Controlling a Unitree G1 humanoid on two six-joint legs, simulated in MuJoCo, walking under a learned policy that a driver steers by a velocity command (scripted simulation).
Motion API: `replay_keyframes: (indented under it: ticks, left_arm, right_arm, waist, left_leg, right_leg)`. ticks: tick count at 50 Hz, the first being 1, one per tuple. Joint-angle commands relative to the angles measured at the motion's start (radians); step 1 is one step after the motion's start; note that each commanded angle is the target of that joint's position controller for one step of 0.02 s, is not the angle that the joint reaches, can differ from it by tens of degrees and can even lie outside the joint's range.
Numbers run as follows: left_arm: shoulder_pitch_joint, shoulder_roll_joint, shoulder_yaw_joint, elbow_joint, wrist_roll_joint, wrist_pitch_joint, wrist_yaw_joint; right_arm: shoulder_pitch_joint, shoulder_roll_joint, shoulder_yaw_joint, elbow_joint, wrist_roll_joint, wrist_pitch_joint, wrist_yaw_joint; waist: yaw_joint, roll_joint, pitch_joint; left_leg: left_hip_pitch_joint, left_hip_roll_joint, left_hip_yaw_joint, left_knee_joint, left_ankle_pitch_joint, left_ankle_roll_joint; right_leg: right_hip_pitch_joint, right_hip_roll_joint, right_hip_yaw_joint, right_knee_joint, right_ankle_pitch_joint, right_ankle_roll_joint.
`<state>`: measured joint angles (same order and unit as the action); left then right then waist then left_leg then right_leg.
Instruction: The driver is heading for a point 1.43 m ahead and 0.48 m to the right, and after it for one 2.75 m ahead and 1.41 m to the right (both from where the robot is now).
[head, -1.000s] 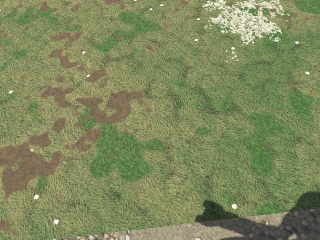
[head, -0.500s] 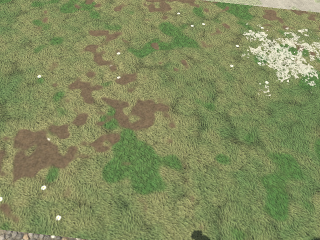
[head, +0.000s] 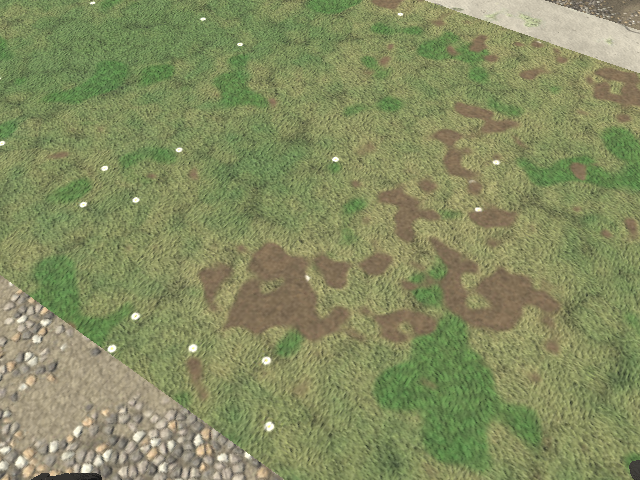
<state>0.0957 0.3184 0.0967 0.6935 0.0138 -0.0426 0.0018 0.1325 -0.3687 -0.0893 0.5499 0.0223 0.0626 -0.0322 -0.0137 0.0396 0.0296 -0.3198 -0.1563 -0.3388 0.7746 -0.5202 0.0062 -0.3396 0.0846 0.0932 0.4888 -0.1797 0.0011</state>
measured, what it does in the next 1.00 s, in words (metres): walks ahead, turning right: left foot, then right foot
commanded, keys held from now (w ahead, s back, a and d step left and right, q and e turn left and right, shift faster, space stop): shift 0.04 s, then e+shift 0.24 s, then w+e+shift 0.66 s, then w+q+shift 0.06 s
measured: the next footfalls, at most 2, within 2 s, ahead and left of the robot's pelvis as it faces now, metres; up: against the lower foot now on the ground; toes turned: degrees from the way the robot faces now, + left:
left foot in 0.28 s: +0.04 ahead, +0.13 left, +0.00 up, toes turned -7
right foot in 0.78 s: +0.31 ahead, -0.28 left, +0.00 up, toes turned -30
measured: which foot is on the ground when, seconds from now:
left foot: up 0.00-0.26, down 0.28-0.76, up 0.78-1.00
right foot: down 0.00-0.28, up 0.30-0.76, down 0.78-1.00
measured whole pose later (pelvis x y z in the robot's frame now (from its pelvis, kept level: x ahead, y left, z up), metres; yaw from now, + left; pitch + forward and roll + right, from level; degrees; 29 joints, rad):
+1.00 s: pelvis +0.33 -0.23 +0.01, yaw -37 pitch +0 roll +0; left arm 0.41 0.28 0.04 0.71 -0.01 -0.07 -0.03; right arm 0.15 -0.30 -0.02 0.61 -0.01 -0.13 0.00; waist 0.03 0.04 0.06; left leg -0.65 0.12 -0.11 1.11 -0.20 -0.02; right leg -0.18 0.15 0.07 0.46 -0.27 -0.13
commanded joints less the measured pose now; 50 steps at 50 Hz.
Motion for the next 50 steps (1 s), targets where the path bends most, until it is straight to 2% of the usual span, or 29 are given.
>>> replay_keyframes:
  ticks: [1, 2, 4, 7, 8, 11, 13, 14, 15, 16, 17, 18, 20, 22, 28, 34, 36, 37, 38, 39, 40, 41, 42, 43, 44, 45, 46, 48, 50]
  left_arm:
    - [-0.007, 0.118, 0.026, -0.085, 0.008, -0.010, 0.009]
    - [-0.027, 0.094, 0.017, -0.085, -0.001, -0.002, 0.015]
    - [-0.006, 0.097, 0.004, -0.067, -0.012, 0.012, 0.021]
    - [-0.004, 0.056, -0.021, -0.037, -0.007, 0.016, 0.007]
    - [-0.007, 0.078, -0.014, -0.037, -0.016, 0.022, 0.000]
    - [0.040, 0.187, 0.021, -0.037, -0.037, 0.035, -0.009]
    - [0.029, 0.182, 0.022, -0.045, -0.059, 0.035, -0.002]
    - [0.031, 0.148, 0.012, -0.050, -0.058, 0.029, 0.002]
    - [0.035, 0.072, -0.008, -0.064, -0.053, 0.022, 0.004]
    - [0.025, 0.086, -0.009, -0.080, -0.062, 0.015, 0.003]
    - [0.007, 0.131, 0.006, -0.092, -0.058, 0.013, 0.001]
    - [0.019, 0.128, 0.013, -0.084, -0.058, 0.017, -0.002]
    - [0.037, 0.103, 0.010, -0.074, -0.046, 0.020, -0.008]
    - [0.025, 0.066, -0.002, -0.086, -0.049, 0.011, -0.021]
    - [-0.042, 0.036, -0.026, -0.145, -0.052, 0.011, -0.047]
    - [-0.139, 0.020, -0.056, -0.188, -0.063, 0.007, -0.085]
    - [-0.093, 0.060, -0.042, -0.185, -0.063, 0.008, -0.084]
    - [0.019, 0.106, -0.018, -0.166, -0.071, 0.011, -0.077]
    - [0.224, 0.173, 0.021, -0.118, -0.079, 0.017, -0.069]
    - [0.450, 0.270, 0.073, -0.047, -0.083, 0.037, -0.050]
    - [0.393, 0.384, 0.081, -0.039, -0.079, 0.034, -0.038]
    - [0.410, 0.324, 0.058, -0.101, -0.059, 0.002, -0.047]
    - [0.399, 0.242, 0.037, -0.083, -0.047, -0.022, -0.053]
    - [0.377, 0.234, 0.032, -0.072, -0.039, -0.037, -0.052]
    - [0.291, 0.206, 0.023, -0.084, -0.029, -0.043, -0.049]
    - [0.220, 0.171, 0.011, -0.107, -0.010, -0.046, -0.046]
    - [0.184, 0.144, 0.003, -0.116, -0.006, -0.046, -0.041]
    - [0.176, 0.095, -0.014, -0.098, -0.028, -0.048, -0.025]
    - [0.204, 0.070, -0.029, -0.062, -0.026, -0.055, -0.006]
  right_arm:
    - [0.096, -0.186, -0.051, -0.044, -0.009, -0.020, 0.004]
    - [0.075, -0.178, -0.052, -0.028, -0.009, -0.013, 0.003]
    - [0.032, -0.097, -0.022, -0.034, -0.014, -0.011, 0.004]
    - [0.022, 0.027, 0.030, -0.030, -0.032, -0.026, 0.010]
    - [0.005, 0.037, 0.034, -0.030, -0.038, -0.030, 0.012]
    - [0.014, -0.036, 0.003, -0.007, -0.014, -0.035, 0.005]
    - [0.062, -0.056, -0.007, 0.009, -0.013, -0.041, 0.000]
    - [0.099, -0.093, -0.017, 0.008, -0.023, -0.041, -0.008]
    - [0.142, -0.156, -0.034, 0.017, -0.046, -0.035, -0.014]
    - [0.170, -0.154, -0.041, 0.032, -0.056, -0.038, -0.004]
    - [0.165, -0.103, -0.023, 0.026, -0.048, -0.059, -0.001]
    - [0.131, -0.074, -0.014, 0.026, -0.032, -0.080, -0.005]
    - [0.129, -0.048, -0.006, 0.041, -0.014, -0.116, -0.009]
    - [0.168, -0.036, -0.005, 0.055, -0.026, -0.138, -0.006]
    - [0.211, -0.074, -0.021, 0.098, -0.032, -0.154, 0.012]
    - [0.240, -0.122, -0.038, 0.152, -0.020, -0.139, 0.026]
    - [0.225, -0.166, -0.046, 0.156, -0.018, -0.129, 0.027]
    - [0.224, -0.196, -0.050, 0.161, -0.018, -0.121, 0.025]
    - [0.193, -0.218, -0.053, 0.152, -0.008, -0.119, 0.024]
    - [0.203, -0.165, -0.032, 0.121, -0.015, -0.139, 0.018]
    - [0.275, 0.046, 0.028, 0.054, -0.043, -0.170, 0.024]
    - [0.182, -0.042, 0.032, 0.010, -0.003, -0.218, 0.021]
    - [0.035, -0.117, 0.012, -0.029, 0.037, -0.237, 0.016]
    - [0.026, -0.085, 0.025, -0.032, 0.030, -0.249, 0.010]
    - [0.053, -0.064, 0.030, -0.011, 0.000, -0.252, 0.006]
    - [0.106, -0.062, 0.025, 0.013, -0.014, -0.238, 0.010]
    - [0.124, -0.065, 0.022, 0.026, -0.016, -0.220, 0.017]
    - [0.123, -0.056, 0.024, 0.045, -0.030, -0.191, 0.026]
    - [0.034, -0.021, 0.042, 0.023, -0.049, -0.183, 0.035]
  waist:
    - [-0.029, -0.194, -0.124]
    - [-0.026, -0.148, -0.103]
    - [0.001, -0.129, -0.083]
    - [-0.011, -0.185, -0.118]
    - [0.000, -0.225, -0.109]
    - [0.016, -0.246, -0.107]
    - [-0.013, -0.216, -0.123]
    - [-0.021, -0.163, -0.157]
    - [-0.025, 0.068, -0.178]
    - [-0.062, 0.220, -0.142]
    - [-0.069, 0.167, -0.076]
    - [-0.047, 0.159, -0.029]
    - [-0.045, 0.122, 0.018]
    - [-0.059, 0.090, 0.032]
    - [-0.068, 0.063, 0.096]
    - [-0.068, 0.020, 0.177]
    - [-0.011, 0.063, 0.104]
    - [0.064, 0.101, 0.014]
    - [0.190, 0.105, -0.110]
    - [0.281, 0.024, -0.206]
    - [0.103, -0.355, -0.236]
    - [0.161, -0.253, -0.448]
    - [0.184, -0.135, -0.279]
    - [0.132, -0.078, -0.172]
    - [0.065, -0.015, -0.120]
    - [0.005, -0.031, -0.089]
    - [-0.022, -0.071, -0.056]
    - [-0.036, -0.067, 0.015]
    - [-0.005, -0.083, 0.080]
  left_leg:
    - [-0.254, 0.089, 0.121, 0.419, -0.102, -0.073]
    - [-0.246, 0.106, 0.146, 0.448, -0.037, -0.088]
    - [-0.221, 0.097, 0.168, 0.442, 0.008, -0.097]
    - [-0.072, 0.137, 0.235, 0.107, -0.008, -0.099]
    - [-0.017, 0.135, 0.273, -0.015, -0.017, -0.103]
    - [0.051, 0.079, 0.295, -0.251, 0.151, -0.091]
    - [0.190, 0.097, 0.278, -0.430, 0.314, -0.038]
    - [0.321, 0.196, 0.223, -0.410, 0.407, 0.003]
    - [0.419, 0.375, 0.068, -0.412, 0.354, 0.109]
    - [0.378, 0.530, -0.125, -0.524, 0.096, 0.232]
    - [0.362, 0.555, -0.172, -0.584, -0.122, 0.243]
    - [0.369, 0.512, -0.127, -0.602, -0.178, 0.197]
    - [0.420, 0.473, -0.017, -0.618, -0.086, 0.149]
    - [0.419, 0.446, 0.096, -0.638, 0.040, 0.133]
    - [0.370, 0.455, 0.326, -0.678, 0.208, 0.129]
    - [0.403, 0.468, 0.529, -0.684, 0.393, 0.095]
    - [0.391, 0.451, 0.597, -0.548, 0.957, 0.080]
    - [0.380, 0.454, 0.618, -0.372, 1.276, 0.076]
    - [0.279, 0.441, 0.636, -0.111, 1.424, 0.056]
    - [-0.019, 0.395, 0.599, 0.239, 1.098, 0.007]
    - [-0.421, 0.189, 0.493, 0.644, -0.006, -0.054]
    - [-0.487, 0.144, 0.210, 0.755, -0.004, -0.023]
    - [-0.584, 0.175, 0.197, 0.734, 0.111, 0.001]
    - [-0.563, 0.207, 0.203, 0.669, 0.162, 0.018]
    - [-0.479, 0.249, 0.193, 0.584, 0.209, 0.020]
    - [-0.389, 0.274, 0.174, 0.533, 0.249, 0.018]
    - [-0.355, 0.276, 0.177, 0.493, 0.259, 0.007]
    - [-0.341, 0.293, 0.223, 0.374, 0.289, -0.024]
    - [-0.330, 0.279, 0.307, 0.203, 0.465, -0.050]
  right_leg:
    - [0.261, -0.444, 0.430, -0.134, 0.383, -0.273]
    - [0.229, -0.371, 0.316, -0.126, 0.322, -0.234]
    - [0.187, -0.313, 0.245, -0.135, 0.348, -0.223]
    - [0.182, -0.233, 0.155, -0.136, 0.366, -0.198]
    - [0.174, -0.212, 0.155, -0.136, 0.352, -0.193]
    - [0.206, -0.227, 0.264, -0.108, 0.351, -0.207]
    - [0.144, -0.213, 0.299, -0.083, 0.297, -0.161]
    - [0.034, -0.185, 0.279, -0.033, 0.169, -0.109]
    - [-0.181, -0.071, 0.113, 0.123, -0.198, -0.034]
    - [-0.316, -0.031, -0.025, 0.318, -0.404, -0.004]
    - [-0.414, -0.111, -0.003, 0.490, -0.366, 0.005]
    - [-0.479, -0.129, -0.001, 0.562, -0.303, 0.005]
    - [-0.577, -0.166, 0.010, 0.633, -0.182, 0.022]
    - [-0.600, -0.181, -0.016, 0.683, -0.086, 0.030]
    - [-0.601, -0.221, -0.046, 0.575, 0.061, 0.053]
    - [-0.515, -0.222, -0.154, 0.374, 0.038, -0.048]
    - [-0.300, -0.126, -0.253, 0.338, -0.053, -0.101]
    - [-0.122, -0.054, -0.293, 0.359, -0.109, -0.127]
    - [0.188, 0.010, -0.309, 0.311, -0.092, -0.173]
    - [0.595, 0.000, -0.169, 0.268, -0.063, -0.213]
    - [0.775, -0.230, 0.435, 0.036, -0.498, -0.350]
    - [0.828, -0.351, 0.854, -0.193, -0.771, -0.412]
    - [0.737, -0.358, 0.816, -0.273, -0.692, -0.345]
    - [0.583, -0.338, 0.727, -0.265, -0.536, -0.332]
    - [0.415, -0.302, 0.614, -0.234, -0.393, -0.318]
    - [0.282, -0.250, 0.514, -0.224, -0.303, -0.313]
    - [0.204, -0.217, 0.466, -0.251, -0.277, -0.323]
    - [0.108, -0.191, 0.340, -0.291, -0.161, -0.318]
    - [0.029, -0.127, 0.170, -0.312, 0.068, -0.279]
